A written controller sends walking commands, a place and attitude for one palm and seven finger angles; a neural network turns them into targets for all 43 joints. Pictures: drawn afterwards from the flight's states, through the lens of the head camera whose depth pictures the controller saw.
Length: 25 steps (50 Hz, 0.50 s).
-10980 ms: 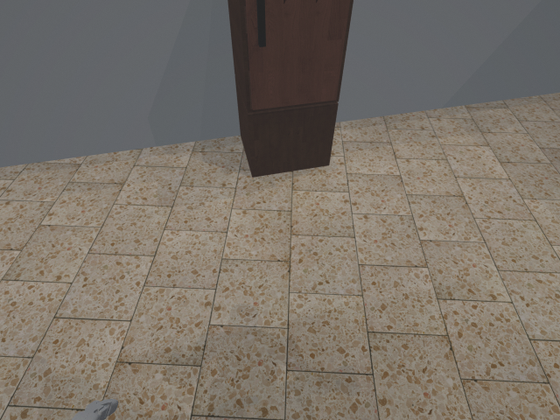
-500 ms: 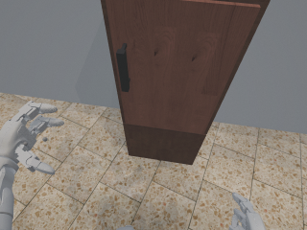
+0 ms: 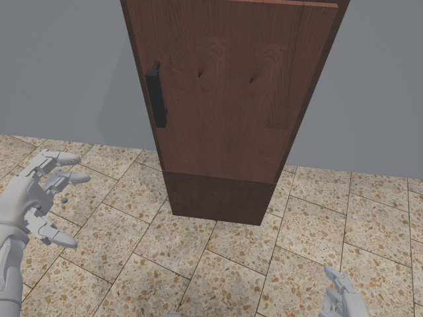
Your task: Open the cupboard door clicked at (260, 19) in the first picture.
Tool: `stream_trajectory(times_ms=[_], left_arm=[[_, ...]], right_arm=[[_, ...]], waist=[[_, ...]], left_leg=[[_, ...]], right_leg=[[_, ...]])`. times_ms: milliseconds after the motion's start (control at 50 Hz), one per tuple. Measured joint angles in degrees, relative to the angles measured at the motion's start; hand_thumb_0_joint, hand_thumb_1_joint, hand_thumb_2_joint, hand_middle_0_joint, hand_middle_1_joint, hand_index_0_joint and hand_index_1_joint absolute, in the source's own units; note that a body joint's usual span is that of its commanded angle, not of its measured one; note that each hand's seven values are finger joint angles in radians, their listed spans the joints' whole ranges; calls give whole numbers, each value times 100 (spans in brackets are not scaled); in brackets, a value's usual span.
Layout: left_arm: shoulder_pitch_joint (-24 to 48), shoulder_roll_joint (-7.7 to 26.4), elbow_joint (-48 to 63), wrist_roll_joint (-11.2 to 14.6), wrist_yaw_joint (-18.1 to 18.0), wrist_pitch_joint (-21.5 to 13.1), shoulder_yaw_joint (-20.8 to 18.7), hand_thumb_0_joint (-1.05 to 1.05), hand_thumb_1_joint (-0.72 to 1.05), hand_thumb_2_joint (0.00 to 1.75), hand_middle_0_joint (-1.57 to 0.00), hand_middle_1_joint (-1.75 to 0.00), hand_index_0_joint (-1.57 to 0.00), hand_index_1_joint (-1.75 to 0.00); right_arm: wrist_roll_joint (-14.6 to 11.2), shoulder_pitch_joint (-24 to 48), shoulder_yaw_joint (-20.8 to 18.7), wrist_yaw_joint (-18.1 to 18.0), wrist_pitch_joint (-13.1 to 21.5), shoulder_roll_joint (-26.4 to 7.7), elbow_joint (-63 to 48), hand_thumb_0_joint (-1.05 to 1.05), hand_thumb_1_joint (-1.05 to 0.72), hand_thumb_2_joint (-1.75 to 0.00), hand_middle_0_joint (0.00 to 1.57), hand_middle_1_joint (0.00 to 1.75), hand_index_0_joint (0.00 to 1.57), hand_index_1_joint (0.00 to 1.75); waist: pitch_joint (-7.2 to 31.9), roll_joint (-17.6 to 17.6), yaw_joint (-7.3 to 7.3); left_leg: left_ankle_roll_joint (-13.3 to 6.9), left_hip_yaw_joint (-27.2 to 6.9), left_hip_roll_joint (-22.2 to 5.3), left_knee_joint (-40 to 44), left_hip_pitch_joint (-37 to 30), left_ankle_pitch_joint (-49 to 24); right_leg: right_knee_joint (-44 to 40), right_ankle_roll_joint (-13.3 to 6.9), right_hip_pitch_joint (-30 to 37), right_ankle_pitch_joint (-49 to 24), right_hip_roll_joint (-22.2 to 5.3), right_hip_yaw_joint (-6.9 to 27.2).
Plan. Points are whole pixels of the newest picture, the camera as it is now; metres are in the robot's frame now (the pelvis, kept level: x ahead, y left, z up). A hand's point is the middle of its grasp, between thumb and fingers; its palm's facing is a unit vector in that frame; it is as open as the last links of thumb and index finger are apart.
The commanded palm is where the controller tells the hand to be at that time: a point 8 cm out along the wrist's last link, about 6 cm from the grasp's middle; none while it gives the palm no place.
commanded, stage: move the hooked fingers beside the handle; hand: left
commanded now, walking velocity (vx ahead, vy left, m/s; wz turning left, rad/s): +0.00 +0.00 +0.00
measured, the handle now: (159, 95) +0.60 +0.16 +0.06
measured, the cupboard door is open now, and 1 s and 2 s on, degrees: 0 0 0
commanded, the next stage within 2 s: none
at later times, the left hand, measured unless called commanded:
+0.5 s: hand (86, 166) +0.36 +0.26 +0.08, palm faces -0.09 -1.00 -0.01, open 14.0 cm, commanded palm +0.34 +0.31 +0.08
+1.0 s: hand (105, 136) +0.44 +0.25 +0.08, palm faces -0.11 -0.99 +0.00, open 14.0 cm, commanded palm +0.43 +0.30 +0.07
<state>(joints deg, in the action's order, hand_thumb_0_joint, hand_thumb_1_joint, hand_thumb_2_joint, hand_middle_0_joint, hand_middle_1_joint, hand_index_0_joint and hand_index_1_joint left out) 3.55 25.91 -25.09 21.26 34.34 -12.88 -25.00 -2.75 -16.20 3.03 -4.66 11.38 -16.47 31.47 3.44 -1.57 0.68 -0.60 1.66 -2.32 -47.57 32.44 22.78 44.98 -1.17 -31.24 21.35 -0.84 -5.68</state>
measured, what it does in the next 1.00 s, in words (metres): stands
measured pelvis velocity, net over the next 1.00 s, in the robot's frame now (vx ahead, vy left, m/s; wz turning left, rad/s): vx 0.01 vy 0.02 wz -0.03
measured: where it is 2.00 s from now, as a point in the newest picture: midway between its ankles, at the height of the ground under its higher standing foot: outside the picture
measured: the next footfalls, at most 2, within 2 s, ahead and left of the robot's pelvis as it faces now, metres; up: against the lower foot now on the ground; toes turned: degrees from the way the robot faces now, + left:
none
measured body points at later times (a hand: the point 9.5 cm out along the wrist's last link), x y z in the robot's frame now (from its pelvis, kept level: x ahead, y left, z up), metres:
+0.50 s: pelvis +0.00 +0.00 -0.01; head +0.06 +0.00 +0.44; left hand +0.36 +0.31 +0.08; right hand +0.12 -0.27 -0.10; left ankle +0.01 +0.11 -0.70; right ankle +0.01 -0.11 -0.70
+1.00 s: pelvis +0.01 +0.02 -0.01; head +0.09 +0.03 +0.43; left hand +0.44 +0.30 +0.08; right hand +0.07 -0.25 -0.11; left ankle +0.01 +0.11 -0.70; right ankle +0.01 -0.11 -0.70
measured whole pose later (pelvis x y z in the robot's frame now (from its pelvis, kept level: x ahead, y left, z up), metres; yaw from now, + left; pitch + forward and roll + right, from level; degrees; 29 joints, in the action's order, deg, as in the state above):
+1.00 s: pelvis +0.01 +0.02 -0.01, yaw -2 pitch +15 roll -2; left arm 36.3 31.0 -55.0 12.7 29.9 -17.4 -24.6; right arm -1.6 -20.4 2.5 -2.8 2.8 -16.3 33.9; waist 5.0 -0.4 5.9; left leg -2.0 3.2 -2.4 -51.5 42.2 24.3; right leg 47.9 0.2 -41.2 21.6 -0.9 -3.9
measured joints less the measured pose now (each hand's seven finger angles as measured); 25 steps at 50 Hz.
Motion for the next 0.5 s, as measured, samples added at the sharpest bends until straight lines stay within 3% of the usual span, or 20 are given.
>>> stream_trajectory(times_ms=[120, 220, 500], left_arm=[[116, -24, -165, -7, 20, -23, 16, -1, -50, 30, -30, -120, -30, -120], [625, -19, -554, -113, -19, -97, 111, -1, -50, 29, -30, -120, -30, -120], [1746, 367, -1717, -338, -19, -116, -39, -1, -50, 30, -30, -120, -30, -120]], right_arm=[[-2, 47, 11, -12, 15, -8, -1, 1, -90, -90, 20, 30, 20, 30], [-2, 90, 18, -73, -1, -38, 88, 1, -90, -90, 20, 30, 20, 30], [2, -165, -15, -8, -276, -76, 154, 1, -90, -90, 20, 30, 20, 30]], waist=[[0, -14, -27], [-57, 10, -30], [8, 92, 236]], left_leg=[[23, -18, -6, -22, 47, -2], [37, -70, 1, -108, 158, 6], [17, 40, -38, -166, 415, 44]], right_leg=[[45, -21, -53, 19, 5, -14], [126, -37, -140, 44, -5, -63], [197, -21, -457, 38, 30, 53]])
